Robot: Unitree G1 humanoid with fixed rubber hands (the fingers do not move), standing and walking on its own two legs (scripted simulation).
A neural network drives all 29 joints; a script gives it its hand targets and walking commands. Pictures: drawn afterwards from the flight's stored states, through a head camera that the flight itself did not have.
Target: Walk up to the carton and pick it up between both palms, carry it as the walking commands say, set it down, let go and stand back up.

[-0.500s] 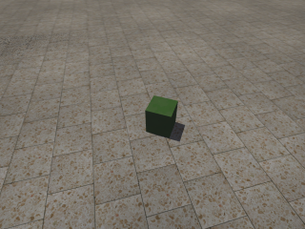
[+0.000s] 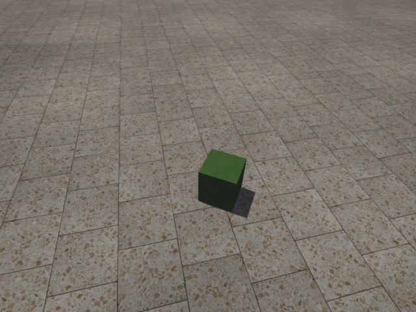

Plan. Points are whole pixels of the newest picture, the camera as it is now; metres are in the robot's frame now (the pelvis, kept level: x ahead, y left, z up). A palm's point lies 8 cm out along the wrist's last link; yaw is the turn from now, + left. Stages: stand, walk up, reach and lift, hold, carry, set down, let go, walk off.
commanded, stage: walk up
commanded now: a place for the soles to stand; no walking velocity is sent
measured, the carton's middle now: (221, 180) +1.00 -0.03 -0.63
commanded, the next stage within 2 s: none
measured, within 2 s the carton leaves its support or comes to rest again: neither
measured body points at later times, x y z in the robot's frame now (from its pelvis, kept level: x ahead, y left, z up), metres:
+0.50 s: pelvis +0.15 +0.00 -0.01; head +0.16 +0.00 +0.44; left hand +0.18 +0.33 -0.11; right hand +0.27 -0.30 -0.10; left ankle +0.25 +0.11 -0.73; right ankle +0.09 -0.11 -0.71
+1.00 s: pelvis +0.28 -0.03 +0.00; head +0.30 -0.03 +0.45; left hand +0.29 +0.30 -0.10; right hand +0.41 -0.33 -0.10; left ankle +0.36 +0.09 -0.70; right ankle +0.27 -0.13 -0.72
